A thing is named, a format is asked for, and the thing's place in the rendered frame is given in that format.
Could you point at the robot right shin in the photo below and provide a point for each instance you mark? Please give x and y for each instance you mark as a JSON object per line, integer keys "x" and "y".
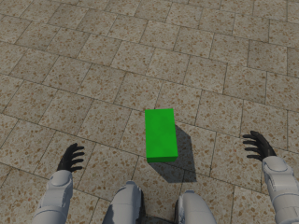
{"x": 181, "y": 220}

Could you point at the left robot forearm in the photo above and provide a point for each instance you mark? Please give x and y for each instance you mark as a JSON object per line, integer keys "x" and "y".
{"x": 54, "y": 204}

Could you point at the robot left hand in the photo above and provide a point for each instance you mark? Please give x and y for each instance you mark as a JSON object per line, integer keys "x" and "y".
{"x": 67, "y": 159}

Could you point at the robot left shin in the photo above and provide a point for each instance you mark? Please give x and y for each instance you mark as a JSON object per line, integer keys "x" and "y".
{"x": 131, "y": 182}

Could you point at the robot right hand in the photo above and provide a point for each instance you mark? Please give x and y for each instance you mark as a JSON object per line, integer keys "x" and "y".
{"x": 262, "y": 146}

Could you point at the right robot forearm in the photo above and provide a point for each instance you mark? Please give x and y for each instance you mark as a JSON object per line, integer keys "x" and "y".
{"x": 283, "y": 189}

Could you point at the carton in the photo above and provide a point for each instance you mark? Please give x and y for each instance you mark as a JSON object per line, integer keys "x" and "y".
{"x": 161, "y": 139}

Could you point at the robot shin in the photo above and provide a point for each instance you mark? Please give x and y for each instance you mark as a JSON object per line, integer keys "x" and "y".
{"x": 131, "y": 182}
{"x": 181, "y": 220}

